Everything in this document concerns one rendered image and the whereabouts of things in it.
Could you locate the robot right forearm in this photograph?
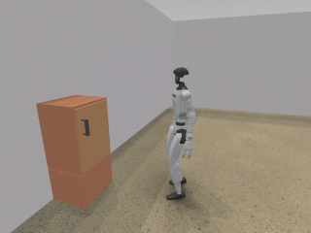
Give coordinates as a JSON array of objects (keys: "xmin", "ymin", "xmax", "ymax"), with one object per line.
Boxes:
[{"xmin": 172, "ymin": 116, "xmax": 177, "ymax": 125}]

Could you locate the robot left hand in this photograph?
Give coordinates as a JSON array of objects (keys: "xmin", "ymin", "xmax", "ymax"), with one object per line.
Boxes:
[{"xmin": 182, "ymin": 141, "xmax": 193, "ymax": 158}]

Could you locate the humanoid robot head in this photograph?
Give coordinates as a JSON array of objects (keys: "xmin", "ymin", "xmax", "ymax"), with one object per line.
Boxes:
[{"xmin": 173, "ymin": 67, "xmax": 189, "ymax": 90}]

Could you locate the cupboard door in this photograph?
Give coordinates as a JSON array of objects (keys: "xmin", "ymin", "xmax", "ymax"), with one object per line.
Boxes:
[{"xmin": 75, "ymin": 99, "xmax": 111, "ymax": 173}]

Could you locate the right robot thigh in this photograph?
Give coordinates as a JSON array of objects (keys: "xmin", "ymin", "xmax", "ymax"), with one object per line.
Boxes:
[{"xmin": 166, "ymin": 126, "xmax": 180, "ymax": 160}]

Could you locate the robot left forearm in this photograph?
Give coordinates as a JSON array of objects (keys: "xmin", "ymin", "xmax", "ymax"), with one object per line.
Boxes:
[{"xmin": 186, "ymin": 113, "xmax": 195, "ymax": 141}]

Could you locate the left robot upper arm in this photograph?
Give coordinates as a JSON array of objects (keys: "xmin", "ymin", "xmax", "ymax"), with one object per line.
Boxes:
[{"xmin": 180, "ymin": 90, "xmax": 195, "ymax": 118}]

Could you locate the handle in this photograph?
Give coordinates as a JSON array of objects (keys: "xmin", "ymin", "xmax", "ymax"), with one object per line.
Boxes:
[{"xmin": 81, "ymin": 119, "xmax": 90, "ymax": 136}]

